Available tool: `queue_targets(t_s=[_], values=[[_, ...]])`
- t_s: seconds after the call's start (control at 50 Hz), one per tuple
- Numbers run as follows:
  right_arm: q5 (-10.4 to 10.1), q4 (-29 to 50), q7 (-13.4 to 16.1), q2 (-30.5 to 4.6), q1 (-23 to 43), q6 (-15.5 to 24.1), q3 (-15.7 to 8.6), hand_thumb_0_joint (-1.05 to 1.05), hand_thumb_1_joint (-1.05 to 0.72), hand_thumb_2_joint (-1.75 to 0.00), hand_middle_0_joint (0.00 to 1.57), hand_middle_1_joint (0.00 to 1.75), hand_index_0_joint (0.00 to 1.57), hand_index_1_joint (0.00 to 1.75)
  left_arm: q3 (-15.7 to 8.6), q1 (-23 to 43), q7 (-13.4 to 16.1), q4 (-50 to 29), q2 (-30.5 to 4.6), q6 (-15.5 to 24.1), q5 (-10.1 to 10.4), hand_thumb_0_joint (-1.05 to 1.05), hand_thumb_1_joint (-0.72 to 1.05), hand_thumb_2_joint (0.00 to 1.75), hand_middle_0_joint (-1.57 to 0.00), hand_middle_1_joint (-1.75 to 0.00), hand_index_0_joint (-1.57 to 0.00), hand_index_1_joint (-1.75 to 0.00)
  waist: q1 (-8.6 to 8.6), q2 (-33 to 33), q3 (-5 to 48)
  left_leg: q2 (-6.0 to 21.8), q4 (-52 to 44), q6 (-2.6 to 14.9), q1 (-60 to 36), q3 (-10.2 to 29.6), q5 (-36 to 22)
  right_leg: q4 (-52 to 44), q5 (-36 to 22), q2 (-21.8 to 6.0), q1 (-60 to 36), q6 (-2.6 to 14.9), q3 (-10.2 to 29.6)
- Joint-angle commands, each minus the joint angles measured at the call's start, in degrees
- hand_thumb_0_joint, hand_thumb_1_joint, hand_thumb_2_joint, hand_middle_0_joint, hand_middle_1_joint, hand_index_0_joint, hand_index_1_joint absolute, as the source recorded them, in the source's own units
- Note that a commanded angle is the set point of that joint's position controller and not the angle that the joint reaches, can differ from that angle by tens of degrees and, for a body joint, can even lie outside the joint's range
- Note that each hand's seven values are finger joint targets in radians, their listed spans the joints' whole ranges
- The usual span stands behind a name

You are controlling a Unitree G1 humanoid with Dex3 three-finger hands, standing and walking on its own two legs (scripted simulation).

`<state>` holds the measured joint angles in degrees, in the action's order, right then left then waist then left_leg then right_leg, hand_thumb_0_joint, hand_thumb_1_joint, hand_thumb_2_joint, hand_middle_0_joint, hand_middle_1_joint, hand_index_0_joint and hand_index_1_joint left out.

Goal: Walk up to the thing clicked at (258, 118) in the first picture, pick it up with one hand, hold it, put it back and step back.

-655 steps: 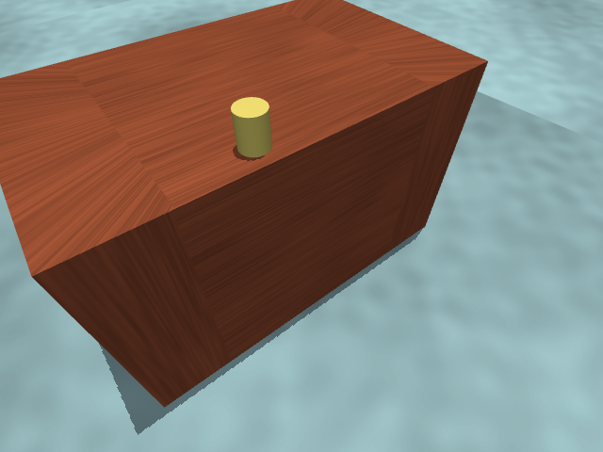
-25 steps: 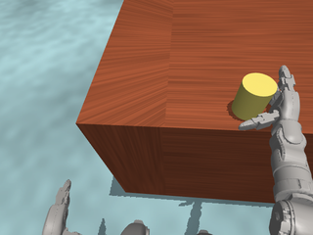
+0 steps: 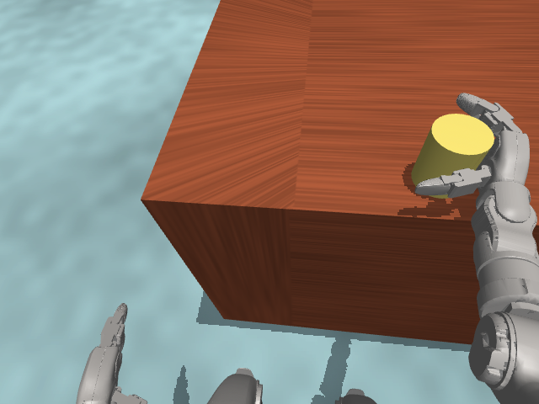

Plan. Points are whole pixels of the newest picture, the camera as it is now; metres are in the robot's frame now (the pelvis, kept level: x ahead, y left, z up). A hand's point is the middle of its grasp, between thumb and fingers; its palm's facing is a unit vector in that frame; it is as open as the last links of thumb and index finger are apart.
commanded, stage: close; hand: right
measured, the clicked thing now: (448, 157) +0.47 -0.19 +0.08
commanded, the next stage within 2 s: settle in 0.30 s
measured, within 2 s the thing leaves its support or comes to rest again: leaves its support in 0.68 s
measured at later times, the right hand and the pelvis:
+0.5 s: hand (455, 157) +0.47 -0.20 +0.09, palm faces +0.17 +0.99 +0.01, open 10.6 cm; pelvis +0.02 +0.00 +0.00, yaw +0 degrees
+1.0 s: hand (469, 133) +0.47 -0.20 +0.13, palm faces +0.18 +0.98 -0.01, open 10.7 cm; pelvis +0.02 +0.00 +0.02, yaw +0 degrees
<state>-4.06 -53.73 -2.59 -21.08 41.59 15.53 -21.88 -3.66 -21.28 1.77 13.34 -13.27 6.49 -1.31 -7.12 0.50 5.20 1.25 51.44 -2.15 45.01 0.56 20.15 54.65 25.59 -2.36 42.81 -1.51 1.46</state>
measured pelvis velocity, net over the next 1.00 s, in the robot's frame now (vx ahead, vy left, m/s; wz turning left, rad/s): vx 0.02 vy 0.00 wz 0.00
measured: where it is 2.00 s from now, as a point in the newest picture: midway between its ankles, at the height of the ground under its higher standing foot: outside the picture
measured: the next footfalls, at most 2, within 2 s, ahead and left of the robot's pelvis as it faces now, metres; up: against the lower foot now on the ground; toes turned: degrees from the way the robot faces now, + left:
none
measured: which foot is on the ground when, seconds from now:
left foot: down 0.00-1.00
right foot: down 0.00-1.00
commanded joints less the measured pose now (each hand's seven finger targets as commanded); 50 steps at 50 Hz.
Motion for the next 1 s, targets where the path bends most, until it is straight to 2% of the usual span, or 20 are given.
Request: queue_targets(t_s=[0.0,0.06,0.08,0.12,0.16,0.2,0.3,0.34,0.4,0.44,0.56,0.58,0.64,0.68,0.76,0.8,0.82,0.86,0.96,0.98], values=[[-0.6,12.3,0.0,-12.3,23.6,3.6,-1.0,0.0,0.44,-0.32,0.87,0.6,0.87,0.6,-5.1,0.5,0.3,-10.3,-9.4,2.5,0.0,0.0,-0.55,0.06,-0.04,-0.05,-0.04,-0.05,0.85,-4.0,26.3,-2.0,-5.7,1.9,-15.3,-2.0,-13.0,-8.4,-16.5,1.5,-12.1,1.35,-0.9],[-1.2,13.5,0.0,-9.7,17.9,2.9,-0.5,0.0,0.32,-0.43,0.94,0.7,0.95,0.7,-5.6,-0.1,0.2,-11.4,-9.4,2.0,0.3,0.0,-0.55,0.06,-0.04,-0.05,-0.04,-0.05,1.99,-2.6,26.2,-2.2,-6.0,1.84,-17.6,-2.5,-14.9,-8.9,-18.5,1.7,-12.1,1.31,-1.3],[-1.3,9.4,0.0,-7.6,14.3,2.3,0.3,0.0,0.27,-0.46,0.97,0.73,0.98,0.73,-5.3,-2.0,0.1,-8.0,-8.5,1.5,0.4,0.0,-0.55,0.06,-0.04,-0.05,-0.04,-0.05,1.53,-1.7,21.6,-2.5,-6.1,1.95,-15.5,-2.8,-14.0,-9.2,-18.4,1.5,-10.9,1.27,-1.1],[-1.5,15.5,0.4,-10.3,17.3,3.4,-1.6,0.0,0.22,-0.51,1.02,0.78,1.02,0.78,-5.5,2.7,0.0,-11.8,-9.1,1.5,0.5,0.0,-0.56,0.06,-0.04,-0.05,-0.04,-0.05,2.25,-1.3,24.3,-2.1,-5.9,1.86,-17.8,-2.4,-15.4,-9.0,-19.1,1.6,-10.5,1.4,-1.2],[-1.2,14.1,0.5,-7.5,17.7,3.7,0.4,0.0,0.17,-0.57,1.05,0.83,1.06,0.83,-4.7,1.4,-0.1,-9.3,-7.3,1.0,0.4,0.0,-0.56,0.06,-0.04,-0.05,-0.04,-0.05,0.72,-1.7,21.3,-2.2,-6.0,2.06,-15.3,-2.1,-14.2,-8.9,-17.9,1.4,-10.0,1.51,-1.2],[-1.4,14.0,0.5,-6.2,16.0,4.2,1.1,0.0,0.07,-0.68,1.11,0.92,1.12,0.92,-6.4,1.0,0.3,-9.0,-8.6,1.2,0.6,0.0,-0.55,0.05,-0.04,-0.05,-0.05,-0.05,0.29,-0.7,20.9,-2.2,-6.0,1.94,-14.7,-2.1,-14.3,-8.9,-17.7,1.2,-11.3,1.63,-1.2],[-0.6,15.6,0.5,-9.1,11.1,3.9,-0.8,0.0,-0.13,-0.97,1.23,1.17,1.25,1.17,-6.4,-3.9,-0.4,-6.2,-8.1,-0.5,0.2,0.0,-0.52,0.03,-0.04,-0.05,-0.05,-0.04,1.29,-3.8,21.2,-2.0,-5.9,2.02,-14.7,-1.8,-15.3,-8.7,-19.9,1.4,-12.1,1.26,-1.6],[-0.8,14.2,-0.1,-9.0,10.4,3.3,-1.0,0.0,-0.16,-1.02,1.26,1.22,1.28,1.22,-4.6,-1.4,-0.9,-5.4,-6.5,-0.9,0.5,0.0,-0.51,0.03,-0.04,-0.05,-0.05,-0.04,1.63,-2.6,17.0,-1.8,-5.9,1.92,-14.3,-1.7,-14.4,-8.7,-17.6,1.6,-8.4,1.63,-1.7],[-0.8,14.4,-0.4,-7.8,11.9,3.3,-0.8,0.0,-0.19,-1.18,1.22,1.32,1.24,1.32,-6.6,2.2,-0.7,-9.2,-8.8,-0.8,0.5,0.0,-0.55,0.05,-0.06,-0.06,-0.06,-0.06,0.18,-1.5,20.5,-2.0,-5.5,1.96,-13.3,-1.9,-13.2,-8.5,-16.5,1.2,-9.9,1.77,-1.0],[-0.9,17.3,-0.3,-10.3,14.2,3.6,-1.2,0.0,-0.22,-1.24,1.21,1.34,1.25,1.34,-8.2,1.5,-0.2,-10.7,-10.9,-1.2,0.7,0.0,-0.54,0.05,-0.06,-0.06,-0.06,-0.06,0.38,-1.7,22.7,-2.0,-5.9,1.85,-15.1,-2.2,-13.3,-9.0,-17.0,1.1,-12.2,1.6,-0.9],[-2.0,22.9,0.0,-9.8,18.7,2.9,-0.1,0.0,-0.15,-1.23,1.25,1.36,1.29,1.36,-5.2,0.3,0.1,-9.9,-7.4,-1.5,1.2,0.0,-0.54,0.05,-0.06,-0.06,-0.06,-0.06,1.47,-3.5,23.7,-1.5,-7.0,1.79,-18.7,-1.4,-15.9,-9.4,-17.7,1.8,-12.9,1.82,-1.9],[-2.0,22.6,0.0,-9.3,19.1,2.5,0.0,0.0,-0.12,-1.21,1.25,1.35,1.29,1.35,-6.3,0.3,0.3,-9.7,-8.7,-1.1,1.1,0.0,-0.54,0.06,-0.05,-0.06,-0.05,-0.06,1.19,-4.7,23.3,-1.6,-6.9,1.95,-17.1,-1.8,-15.9,-9.6,-18.7,1.7,-14.5,1.51,-1.7],[-1.6,23.4,0.6,-10.4,21.2,2.3,0.2,0.0,-0.08,-1.2,1.24,1.35,1.29,1.35,-4.8,1.4,0.4,-7.7,-7.2,-0.7,1.1,0.0,-0.54,0.06,-0.05,-0.06,-0.05,-0.06,1.67,-4.4,22.9,-1.6,-7.2,2.06,-17.8,-1.8,-16.3,-10.1,-19.8,1.6,-14.8,1.4,-1.4],[-1.9,25.4,0.6,-11.0,22.1,2.1,0.4,0.0,-0.07,-1.21,1.24,1.35,1.29,1.35,-5.5,3.1,0.7,-9.5,-8.4,-0.5,1.2,0.0,-0.54,0.06,-0.05,-0.06,-0.05,-0.06,1.86,-4.4,24.5,-1.4,-7.8,2.01,-20.0,-1.7,-16.9,-10.6,-19.7,1.7,-15.6,1.52,-1.6],[-2.5,20.9,-0.1,-8.8,18.0,0.0,1.0,0.0,-0.07,-1.21,1.24,1.35,1.29,1.35,-5.1,-0.4,0.9,-4.2,-7.9,-0.5,1.3,0.0,-0.54,0.06,-0.05,-0.06,-0.05,-0.05,1.65,-4.4,20.9,-1.6,-8.8,1.94,-18.2,-2.2,-17.0,-11.5,-21.4,1.5,-17.0,1.2,-1.5],[-2.4,24.1,0.0,-10.5,21.9,-0.2,0.9,0.0,-0.1,-1.24,1.26,1.38,1.31,1.38,-4.3,3.9,1.0,-7.8,-7.7,0.0,1.4,0.0,-0.55,0.06,-0.05,-0.05,-0.05,-0.06,2.32,-3.2,24.2,-1.3,-9.2,1.75,-21.7,-1.9,-18.7,-11.7,-21.7,1.7,-17.5,1.47,-1.8],[-2.4,21.9,0.0,-10.8,20.4,-0.8,0.5,0.0,-0.09,-1.26,1.27,1.4,1.32,1.4,-5.7,1.2,1.2,-4.1,-8.5,-0.4,1.5,0.0,-0.54,0.06,-0.05,-0.05,-0.05,-0.05,2.23,-2.8,22.3,-1.4,-9.2,1.87,-21.4,-2.0,-18.6,-12.1,-21.3,1.7,-16.7,1.48,-1.8],[-2.7,20.0,-0.2,-9.3,18.5,-1.7,1.1,0.0,-0.1,-1.24,1.26,1.38,1.31,1.38,-6.8,3.4,1.3,-6.9,-10.4,-0.2,1.7,0.0,-0.54,0.06,-0.05,-0.06,-0.05,-0.06,1.74,-0.8,21.5,-1.6,-9.7,1.72,-21.4,-2.4,-18.7,-12.9,-22.2,1.6,-17.5,1.42,-1.4],[-3.1,21.6,-0.3,-9.4,20.5,-2.4,1.3,0.0,-0.1,-1.28,1.26,1.41,1.31,1.41,-5.0,3.6,1.3,-5.6,-8.0,0.0,2.1,0.0,-0.55,0.06,-0.05,-0.05,-0.05,-0.05,2.11,-0.1,20.2,-1.1,-11.2,1.43,-22.8,-2.0,-17.7,-13.9,-19.3,1.9,-17.3,1.87,-2.0],[-3.0,22.2,-0.1,-11.3,20.3,-2.7,0.5,0.0,-0.11,-1.3,1.26,1.42,1.31,1.42,-7.0,3.7,1.6,-5.3,-10.2,0.0,2.1,0.0,-0.54,0.05,-0.05,-0.05,-0.05,-0.05,2.25,-1.0,20.7,-1.2,-11.5,1.47,-22.2,-2.0,-16.8,-14.4,-18.7,1.8,-18.2,1.83,-1.9]])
